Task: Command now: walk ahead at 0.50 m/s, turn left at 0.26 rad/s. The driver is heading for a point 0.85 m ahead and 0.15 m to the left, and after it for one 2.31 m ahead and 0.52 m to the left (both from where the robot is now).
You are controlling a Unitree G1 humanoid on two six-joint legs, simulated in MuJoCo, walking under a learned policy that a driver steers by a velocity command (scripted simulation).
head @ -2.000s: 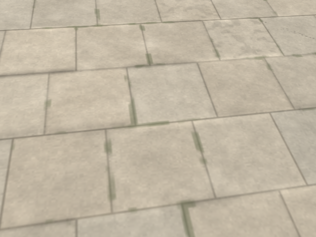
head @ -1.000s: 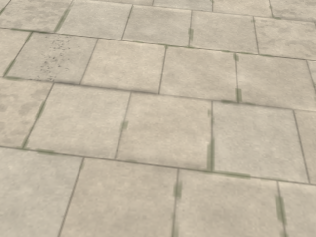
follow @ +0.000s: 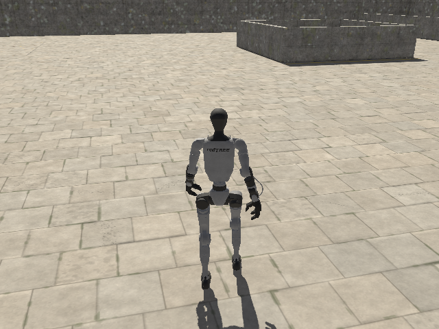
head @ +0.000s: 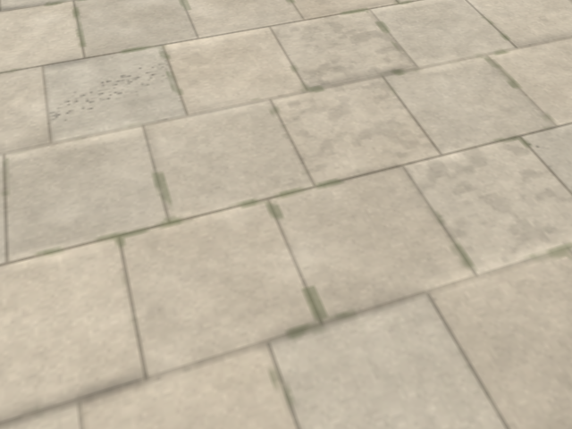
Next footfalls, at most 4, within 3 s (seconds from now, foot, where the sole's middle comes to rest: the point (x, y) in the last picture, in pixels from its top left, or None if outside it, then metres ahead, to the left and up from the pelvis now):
0.10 right None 0.19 -0.11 -0.78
0.60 left None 0.41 0.15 -0.78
1.12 right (241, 375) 0.61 0.07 -0.78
1.62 left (163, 407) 0.55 0.25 -0.78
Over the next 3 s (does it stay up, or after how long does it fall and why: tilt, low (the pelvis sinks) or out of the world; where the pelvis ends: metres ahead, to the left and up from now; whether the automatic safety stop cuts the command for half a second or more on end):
stays up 0.74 0.15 -0.02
